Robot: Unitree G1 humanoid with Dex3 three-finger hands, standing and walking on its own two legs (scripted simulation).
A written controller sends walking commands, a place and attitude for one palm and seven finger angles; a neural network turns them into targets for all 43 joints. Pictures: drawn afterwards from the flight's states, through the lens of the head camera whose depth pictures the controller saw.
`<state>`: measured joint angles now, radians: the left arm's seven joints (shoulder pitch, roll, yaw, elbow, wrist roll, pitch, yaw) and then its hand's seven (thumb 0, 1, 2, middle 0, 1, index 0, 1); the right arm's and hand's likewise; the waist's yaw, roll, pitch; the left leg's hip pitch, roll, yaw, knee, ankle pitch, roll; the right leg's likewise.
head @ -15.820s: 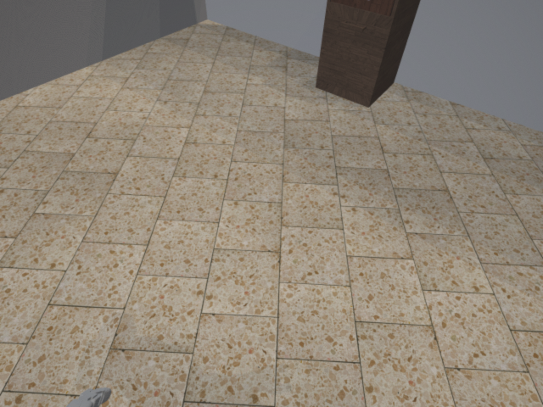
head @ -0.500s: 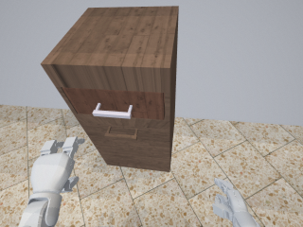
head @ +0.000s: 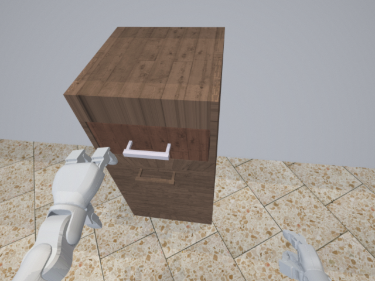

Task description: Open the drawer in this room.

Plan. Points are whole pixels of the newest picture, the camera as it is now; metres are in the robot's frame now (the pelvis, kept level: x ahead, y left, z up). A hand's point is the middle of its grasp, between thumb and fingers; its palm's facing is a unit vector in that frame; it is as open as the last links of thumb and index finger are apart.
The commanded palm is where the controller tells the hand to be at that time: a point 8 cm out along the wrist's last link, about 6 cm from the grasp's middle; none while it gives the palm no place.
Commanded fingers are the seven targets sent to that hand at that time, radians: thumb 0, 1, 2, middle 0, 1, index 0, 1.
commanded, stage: raise the hand with hooked fingers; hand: left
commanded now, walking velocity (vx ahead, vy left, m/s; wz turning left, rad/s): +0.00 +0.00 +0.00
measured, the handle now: (147, 149) +0.51 +0.20 -0.09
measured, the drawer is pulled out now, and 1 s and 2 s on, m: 0.00 0.00 0.00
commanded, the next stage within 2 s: move the hooked fingers above the handle in 0.62 s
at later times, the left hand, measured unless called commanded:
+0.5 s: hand (86, 183) +0.28 +0.25 +0.07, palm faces -0.06 -0.10 -0.99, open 13.8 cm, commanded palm +0.27 +0.26 +0.14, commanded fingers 0.00 -0.50 0.30 -0.30 -1.20 -0.30 -1.20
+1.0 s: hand (99, 178) +0.30 +0.23 +0.06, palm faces -0.04 -0.08 -1.00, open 13.8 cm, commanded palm +0.29 +0.25 +0.12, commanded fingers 0.00 -0.50 0.30 -0.30 -1.20 -0.30 -1.20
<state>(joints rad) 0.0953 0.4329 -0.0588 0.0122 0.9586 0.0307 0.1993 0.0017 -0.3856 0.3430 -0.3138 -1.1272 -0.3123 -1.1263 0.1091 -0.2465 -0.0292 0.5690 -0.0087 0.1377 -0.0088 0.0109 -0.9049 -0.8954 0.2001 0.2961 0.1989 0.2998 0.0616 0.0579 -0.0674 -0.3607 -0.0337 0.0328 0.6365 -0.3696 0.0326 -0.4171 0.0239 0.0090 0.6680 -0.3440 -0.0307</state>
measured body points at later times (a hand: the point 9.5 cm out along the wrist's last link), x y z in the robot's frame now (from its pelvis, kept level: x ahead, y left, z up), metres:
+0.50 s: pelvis -0.01 +0.02 +0.01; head +0.02 -0.01 +0.46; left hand +0.28 +0.25 +0.12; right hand +0.16 -0.21 -0.11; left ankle -0.03 +0.10 -0.72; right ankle +0.00 -0.10 -0.72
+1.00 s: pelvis -0.01 +0.00 +0.01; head +0.03 -0.02 +0.46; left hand +0.30 +0.24 +0.11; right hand +0.17 -0.23 -0.10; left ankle -0.03 +0.10 -0.72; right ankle +0.00 -0.10 -0.72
